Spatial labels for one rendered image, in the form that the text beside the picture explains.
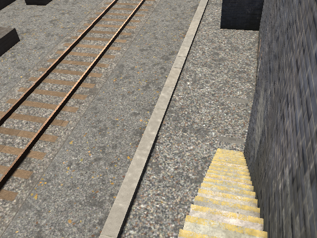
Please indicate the stairs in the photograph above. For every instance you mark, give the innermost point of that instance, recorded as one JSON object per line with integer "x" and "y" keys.
{"x": 225, "y": 205}

